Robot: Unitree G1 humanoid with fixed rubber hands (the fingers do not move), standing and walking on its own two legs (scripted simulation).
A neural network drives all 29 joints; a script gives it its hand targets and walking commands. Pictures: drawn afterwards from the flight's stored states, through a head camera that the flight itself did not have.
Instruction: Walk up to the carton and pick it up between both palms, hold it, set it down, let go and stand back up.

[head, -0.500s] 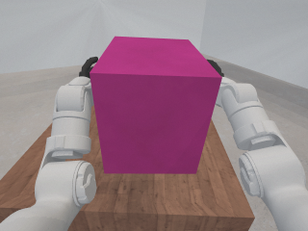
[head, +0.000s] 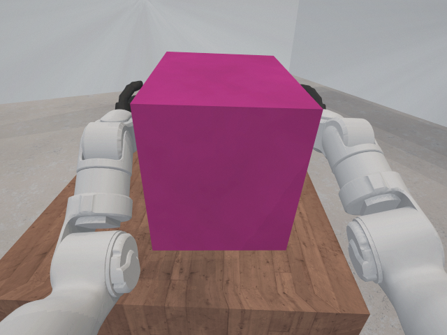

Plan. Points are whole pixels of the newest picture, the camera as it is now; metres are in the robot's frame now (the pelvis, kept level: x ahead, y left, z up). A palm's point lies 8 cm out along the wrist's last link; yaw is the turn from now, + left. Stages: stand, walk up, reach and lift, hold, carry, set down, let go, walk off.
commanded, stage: hold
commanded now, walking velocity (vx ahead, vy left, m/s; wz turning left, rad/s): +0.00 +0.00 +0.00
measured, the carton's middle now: (220, 141) +0.40 +0.00 +0.25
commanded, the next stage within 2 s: set down in 1.54 s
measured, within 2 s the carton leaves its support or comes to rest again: neither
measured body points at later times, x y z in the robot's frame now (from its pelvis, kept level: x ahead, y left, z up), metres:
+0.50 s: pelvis +0.00 +0.00 +0.00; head -0.10 +0.00 +0.44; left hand +0.38 +0.16 +0.30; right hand +0.39 -0.16 +0.30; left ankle +0.01 +0.14 -0.75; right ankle +0.01 -0.13 -0.75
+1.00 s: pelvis +0.00 +0.00 +0.00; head -0.10 +0.00 +0.44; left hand +0.39 +0.16 +0.30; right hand +0.39 -0.16 +0.30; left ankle +0.01 +0.14 -0.75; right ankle +0.01 -0.13 -0.75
